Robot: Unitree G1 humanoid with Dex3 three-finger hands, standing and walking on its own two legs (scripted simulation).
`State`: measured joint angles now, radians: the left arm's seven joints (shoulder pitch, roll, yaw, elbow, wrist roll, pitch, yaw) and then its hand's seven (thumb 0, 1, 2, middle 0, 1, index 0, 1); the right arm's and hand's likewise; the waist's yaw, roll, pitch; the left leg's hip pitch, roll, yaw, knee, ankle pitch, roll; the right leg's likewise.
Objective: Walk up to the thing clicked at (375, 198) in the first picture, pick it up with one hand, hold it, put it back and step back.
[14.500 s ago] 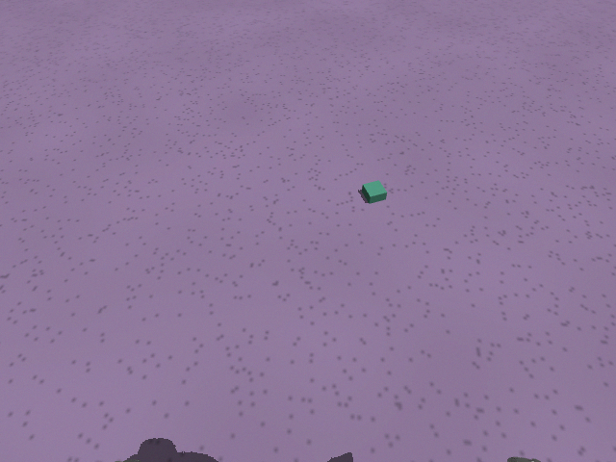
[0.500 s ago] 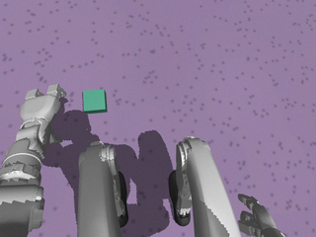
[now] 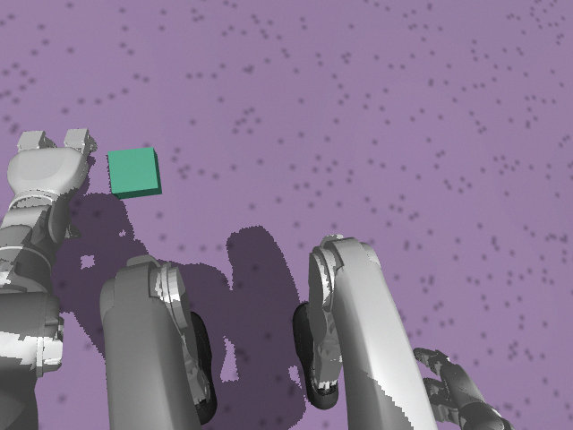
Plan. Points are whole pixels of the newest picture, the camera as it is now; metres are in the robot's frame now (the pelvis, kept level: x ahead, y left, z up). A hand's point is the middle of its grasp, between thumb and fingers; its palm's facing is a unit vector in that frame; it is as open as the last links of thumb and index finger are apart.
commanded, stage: rise first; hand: left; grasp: from above
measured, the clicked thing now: (135, 173) +0.52 +0.24 -0.33
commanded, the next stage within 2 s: none
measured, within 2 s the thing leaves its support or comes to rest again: neither
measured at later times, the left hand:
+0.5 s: hand (83, 187) +0.45 +0.28 -0.20, palm faces -0.46 -0.05 -0.89, open 14.1 cm
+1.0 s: hand (90, 181) +0.46 +0.28 -0.21, palm faces -0.46 -0.04 -0.89, open 14.0 cm
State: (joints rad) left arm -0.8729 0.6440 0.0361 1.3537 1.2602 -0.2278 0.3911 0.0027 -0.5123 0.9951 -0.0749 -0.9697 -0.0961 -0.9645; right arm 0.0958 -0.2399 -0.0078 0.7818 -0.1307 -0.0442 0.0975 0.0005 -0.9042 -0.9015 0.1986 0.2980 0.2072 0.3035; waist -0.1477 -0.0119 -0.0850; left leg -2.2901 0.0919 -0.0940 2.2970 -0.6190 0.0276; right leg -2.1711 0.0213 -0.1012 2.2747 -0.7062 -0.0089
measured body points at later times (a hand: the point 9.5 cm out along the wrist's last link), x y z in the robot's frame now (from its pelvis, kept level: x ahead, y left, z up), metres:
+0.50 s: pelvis +0.00 +0.00 -0.02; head +0.25 +0.06 +0.35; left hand +0.47 +0.28 -0.14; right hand +0.06 -0.28 -0.14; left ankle +0.09 +0.13 -0.32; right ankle +0.09 -0.11 -0.32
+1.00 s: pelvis +0.00 +0.00 -0.03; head +0.25 +0.06 +0.34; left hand +0.48 +0.28 -0.16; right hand +0.06 -0.27 -0.15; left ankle +0.09 +0.13 -0.32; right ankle +0.09 -0.11 -0.32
